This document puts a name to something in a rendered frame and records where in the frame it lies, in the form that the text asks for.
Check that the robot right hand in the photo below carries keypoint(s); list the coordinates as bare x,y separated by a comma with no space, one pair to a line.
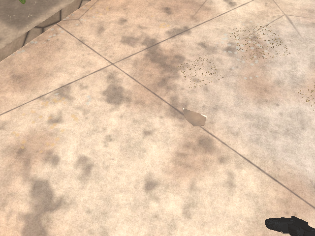
293,226

